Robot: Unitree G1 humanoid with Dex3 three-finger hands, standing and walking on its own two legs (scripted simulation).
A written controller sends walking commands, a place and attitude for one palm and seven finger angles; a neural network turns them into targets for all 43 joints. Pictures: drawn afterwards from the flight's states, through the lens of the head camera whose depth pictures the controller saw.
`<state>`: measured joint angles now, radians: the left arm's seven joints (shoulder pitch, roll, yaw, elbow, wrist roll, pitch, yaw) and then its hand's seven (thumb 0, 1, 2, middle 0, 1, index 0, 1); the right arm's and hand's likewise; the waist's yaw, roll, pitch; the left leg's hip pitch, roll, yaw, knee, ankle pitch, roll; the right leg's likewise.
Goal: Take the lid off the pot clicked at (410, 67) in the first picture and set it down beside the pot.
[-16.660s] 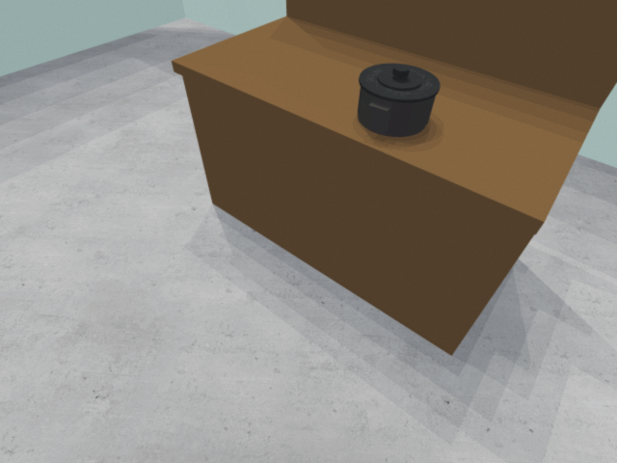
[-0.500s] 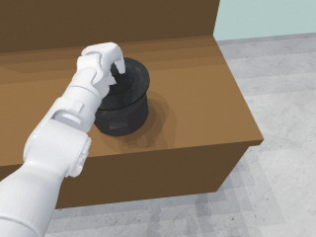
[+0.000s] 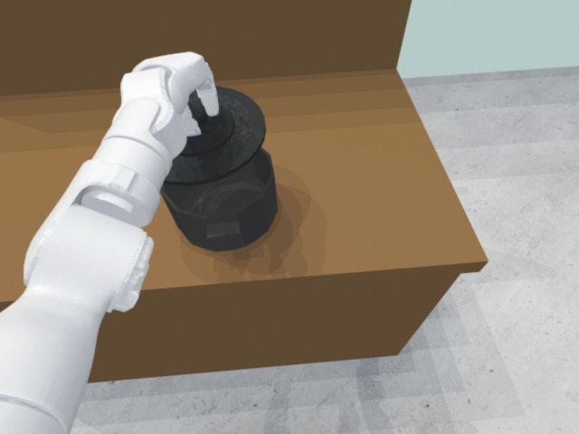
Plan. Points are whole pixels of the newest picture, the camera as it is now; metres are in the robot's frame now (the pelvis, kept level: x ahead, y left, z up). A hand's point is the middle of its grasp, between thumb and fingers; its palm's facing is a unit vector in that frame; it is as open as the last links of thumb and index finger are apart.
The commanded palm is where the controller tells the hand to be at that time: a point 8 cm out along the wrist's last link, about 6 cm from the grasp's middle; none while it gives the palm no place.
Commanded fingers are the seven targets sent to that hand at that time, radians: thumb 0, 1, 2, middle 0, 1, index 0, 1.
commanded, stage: lift the lid straight up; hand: left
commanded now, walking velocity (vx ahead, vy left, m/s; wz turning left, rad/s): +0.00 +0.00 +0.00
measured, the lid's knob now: (192, 115) +0.54 +0.11 +0.15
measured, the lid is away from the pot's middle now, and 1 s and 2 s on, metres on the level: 0.01 0.02 0.15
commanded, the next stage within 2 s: move the lid sideways beside the pot in 0.72 s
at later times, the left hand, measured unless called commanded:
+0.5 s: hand (177, 88) +0.50 +0.11 +0.22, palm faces -0.28 -0.08 -0.96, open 6.8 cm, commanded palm +0.50 +0.11 +0.29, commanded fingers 0.00 0.88 0.76 -0.83 -1.07 -0.82 -1.04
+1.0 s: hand (170, 85) +0.50 +0.11 +0.23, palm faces -0.26 -0.09 -0.96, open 6.8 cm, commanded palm +0.50 +0.13 +0.29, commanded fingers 0.00 0.88 0.76 -0.83 -1.07 -0.82 -1.04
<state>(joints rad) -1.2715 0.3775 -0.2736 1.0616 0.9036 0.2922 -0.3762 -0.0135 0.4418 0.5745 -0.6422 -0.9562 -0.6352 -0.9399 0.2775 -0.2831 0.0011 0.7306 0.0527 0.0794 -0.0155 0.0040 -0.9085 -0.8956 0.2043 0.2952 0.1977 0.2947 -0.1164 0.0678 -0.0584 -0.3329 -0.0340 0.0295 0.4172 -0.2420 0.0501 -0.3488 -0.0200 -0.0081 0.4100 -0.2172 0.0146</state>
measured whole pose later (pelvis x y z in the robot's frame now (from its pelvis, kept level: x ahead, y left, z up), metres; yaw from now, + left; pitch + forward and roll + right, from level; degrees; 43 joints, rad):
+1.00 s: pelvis -0.01 +0.00 +0.00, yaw +0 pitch +8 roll +0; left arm -1.38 0.41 -0.26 1.08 0.94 0.32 -0.44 -0.01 0.44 0.58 -0.65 -0.96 -0.64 -0.94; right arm 0.26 -0.29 0.02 0.71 0.05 0.08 -0.02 0.00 -0.91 -0.90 0.20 0.30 0.20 0.29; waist -0.12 0.06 -0.06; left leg -0.32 -0.04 0.03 0.40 -0.22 0.05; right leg -0.34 -0.02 -0.01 0.39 -0.20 0.02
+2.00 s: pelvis +0.00 +0.01 +0.00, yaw +1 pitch +8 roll -1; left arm -1.29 0.65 -0.22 0.99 0.94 0.18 -0.54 -0.02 0.44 0.57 -0.65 -0.96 -0.64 -0.94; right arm 0.27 -0.30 0.00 0.71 0.07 0.12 -0.01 0.00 -0.91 -0.90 0.21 0.30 0.20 0.29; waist -0.10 0.04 -0.03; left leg -0.34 -0.04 0.01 0.44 -0.25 0.06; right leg -0.32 -0.03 -0.03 0.38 -0.20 0.03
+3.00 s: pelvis +0.00 +0.02 +0.00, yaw +1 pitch +9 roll -2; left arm -1.25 0.84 -0.14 1.00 0.95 0.03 -0.57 -0.02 0.44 0.57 -0.65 -0.96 -0.63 -0.94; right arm 0.28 -0.30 0.02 0.70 0.10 0.15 -0.03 0.00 -0.91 -0.90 0.21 0.30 0.20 0.29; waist -0.09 0.04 -0.01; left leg -0.36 -0.03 0.00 0.49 -0.27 0.07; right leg -0.32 -0.02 -0.03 0.37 -0.20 0.03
